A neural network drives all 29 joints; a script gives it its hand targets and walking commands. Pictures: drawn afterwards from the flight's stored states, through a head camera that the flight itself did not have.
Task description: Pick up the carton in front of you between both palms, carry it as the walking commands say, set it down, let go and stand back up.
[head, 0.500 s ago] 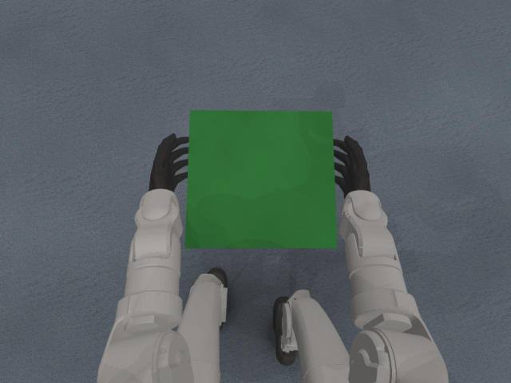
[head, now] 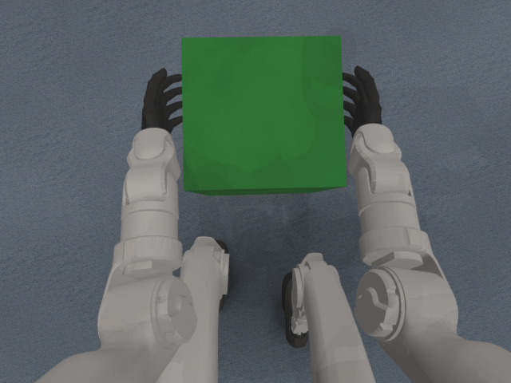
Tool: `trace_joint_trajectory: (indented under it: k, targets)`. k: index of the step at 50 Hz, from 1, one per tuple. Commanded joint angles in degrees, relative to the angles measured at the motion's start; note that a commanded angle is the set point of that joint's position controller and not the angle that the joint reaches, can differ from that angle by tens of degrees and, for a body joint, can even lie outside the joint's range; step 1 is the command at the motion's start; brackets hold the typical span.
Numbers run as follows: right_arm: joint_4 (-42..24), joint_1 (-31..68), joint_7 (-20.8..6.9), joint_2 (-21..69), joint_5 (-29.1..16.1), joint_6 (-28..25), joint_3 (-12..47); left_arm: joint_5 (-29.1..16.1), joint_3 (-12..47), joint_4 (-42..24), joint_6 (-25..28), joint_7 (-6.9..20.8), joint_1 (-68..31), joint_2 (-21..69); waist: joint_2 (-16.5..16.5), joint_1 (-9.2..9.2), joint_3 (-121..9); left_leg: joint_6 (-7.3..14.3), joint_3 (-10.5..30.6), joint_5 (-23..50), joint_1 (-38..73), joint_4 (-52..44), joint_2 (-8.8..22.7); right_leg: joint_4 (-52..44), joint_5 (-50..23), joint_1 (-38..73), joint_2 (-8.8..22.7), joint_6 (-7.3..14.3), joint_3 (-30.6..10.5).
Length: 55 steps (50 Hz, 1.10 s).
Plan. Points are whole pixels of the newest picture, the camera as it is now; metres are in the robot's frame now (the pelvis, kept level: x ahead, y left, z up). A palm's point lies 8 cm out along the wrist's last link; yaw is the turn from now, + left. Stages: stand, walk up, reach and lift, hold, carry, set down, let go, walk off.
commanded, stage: set down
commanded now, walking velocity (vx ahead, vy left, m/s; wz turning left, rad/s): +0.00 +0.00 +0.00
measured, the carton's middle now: (260, 133) +0.47 +0.04 -0.17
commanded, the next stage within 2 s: none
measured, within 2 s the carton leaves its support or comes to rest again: rests again in 1.46 s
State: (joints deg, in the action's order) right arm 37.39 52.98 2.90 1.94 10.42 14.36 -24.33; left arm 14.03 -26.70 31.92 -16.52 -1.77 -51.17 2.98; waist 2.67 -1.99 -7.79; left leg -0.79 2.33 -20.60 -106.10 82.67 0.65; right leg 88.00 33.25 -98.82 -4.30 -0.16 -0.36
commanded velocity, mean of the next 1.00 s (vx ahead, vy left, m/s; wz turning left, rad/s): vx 0.00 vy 0.00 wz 0.00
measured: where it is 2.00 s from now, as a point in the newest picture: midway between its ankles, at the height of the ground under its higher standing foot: (254, 306)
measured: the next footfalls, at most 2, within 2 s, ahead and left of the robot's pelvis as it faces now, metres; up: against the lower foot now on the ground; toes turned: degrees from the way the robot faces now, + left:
none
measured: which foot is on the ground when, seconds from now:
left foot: down 0.00-1.00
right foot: down 0.00-1.00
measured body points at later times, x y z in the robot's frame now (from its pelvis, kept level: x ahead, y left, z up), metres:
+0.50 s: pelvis -0.02 +0.00 -0.11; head +0.32 +0.03 +0.17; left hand +0.49 +0.19 -0.26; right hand +0.54 -0.11 -0.25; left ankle +0.12 +0.13 -0.53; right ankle +0.04 -0.12 -0.53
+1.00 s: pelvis -0.02 -0.01 -0.18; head +0.36 -0.01 +0.06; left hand +0.53 +0.20 -0.34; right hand +0.56 -0.10 -0.36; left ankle +0.12 +0.13 -0.53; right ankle +0.04 -0.12 -0.53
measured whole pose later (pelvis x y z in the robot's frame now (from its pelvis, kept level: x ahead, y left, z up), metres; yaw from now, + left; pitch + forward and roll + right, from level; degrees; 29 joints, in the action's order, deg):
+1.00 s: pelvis -0.02 -0.01 -0.18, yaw +0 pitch +44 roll +1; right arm 55.0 84.8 7.0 -15.3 0.6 14.8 -7.3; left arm 2.4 -26.1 50.7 -14.7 -5.0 -81.8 -11.0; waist -1.4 -6.1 14.3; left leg -3.1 2.6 -26.0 -134.9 116.9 -0.1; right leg 125.6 42.0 -127.5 -6.5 -0.2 -0.5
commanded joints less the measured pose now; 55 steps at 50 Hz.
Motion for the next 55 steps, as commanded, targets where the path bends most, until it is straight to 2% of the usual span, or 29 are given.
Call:
trace_joint_trajectory:
  k: [1,6,14,23,31,32,35,38,46,49,55]
  targets:
    - [-0.7,37.3,-14.2,49.5,-7.5,-1.4,31.2,-8.1,33.8,1.6,0.6,10.9,-35.4,52.9,-3.8,-0.78,-60.8,-1.1,-3.5,22.0,51.6,2.1,-8.3,-7.3,-16.7,6.6,-7.4,-1.2,1.8]
    - [0.6,41.7,-15.5,47.9,-8.4,-0.2,30.6,-8.8,33.4,1.2,-0.4,9.7,-40.0,52.2,-3.9,-0.93,-61.7,-1.4,-3.6,20.0,50.5,5.7,-8.1,-3.1,-13.5,0.0,-7.5,-1.1,2.9]
    - [4.5,47.4,-16.6,44.9,-8.0,0.7,27.9,-8.2,29.7,3.2,-0.9,8.9,-46.5,49.4,-2.8,-1.46,-57.8,-1.2,-4.1,16.6,44.3,11.3,-8.1,2.4,-9.8,-7.8,-6.9,-0.8,3.7]
    - [6.3,54.3,-15.2,41.1,-9.8,0.2,29.0,-9.9,27.9,3.2,0.2,8.9,-55.0,43.8,-1.3,-2.27,-57.1,-0.9,-5.7,16.3,37.0,19.4,-7.7,9.0,-10.2,-8.4,-6.0,-0.9,3.4]
    - [7.2,59.8,-13.4,38.2,-13.2,-0.8,32.6,-14.0,28.5,3.6,1.5,9.3,-61.0,39.1,0.4,-3.86,-58.1,-0.5,-6.8,19.0,32.6,26.4,-6.4,15.2,-14.7,-4.2,-5.0,-1.1,2.6]
    - [6.8,60.8,-13.1,37.9,-13.5,-1.1,33.1,-14.6,28.5,4.2,1.7,9.3,-60.0,39.6,1.3,-3.41,-57.7,-0.4,-6.5,19.4,32.5,27.1,-6.4,15.7,-15.0,-4.4,-5.0,-1.2,2.9]
    - [6.9,62.5,-12.5,36.1,-14.1,-2.4,33.5,-15.4,25.5,9.6,2.0,10.1,-57.7,40.5,3.0,-3.59,-53.2,-0.2,-6.0,21.9,28.7,29.9,-6.1,17.7,-17.4,-5.2,-4.3,-1.0,2.2]
    - [8.2,62.6,-12.2,34.9,-13.6,-2.8,32.9,-15.4,23.0,13.2,2.0,11.1,-56.3,39.9,4.7,-3.61,-47.9,-0.3,-6.2,20.3,22.1,31.6,-5.9,19.3,-18.3,-4.0,-3.9,-0.8,1.5]
    - [3.9,66.7,-11.2,36.0,-16.7,-3.8,36.4,-18.4,22.5,13.3,2.5,11.9,-56.3,41.1,6.9,-5.01,-55.0,-0.3,-6.9,25.1,20.2,34.8,-5.5,23.2,-27.4,3.7,-3.4,-0.9,0.7]
    - [4.7,66.5,-11.1,35.8,-16.0,-3.8,35.6,-18.3,21.2,14.9,2.5,12.2,-55.8,41.0,8.1,-4.85,-51.0,-0.1,-6.5,23.5,17.2,34.9,-5.4,23.5,-25.8,1.2,-3.3,-0.7,0.8]
    - [8.4,65.5,-11.8,33.9,-14.8,-4.1,33.3,-16.7,18.1,18.2,3.0,12.1,-55.7,38.5,7.6,-5.14,-42.0,0.0,-6.1,19.0,14.5,34.9,-5.3,23.3,-18.6,-6.5,-3.3,-0.1,0.9]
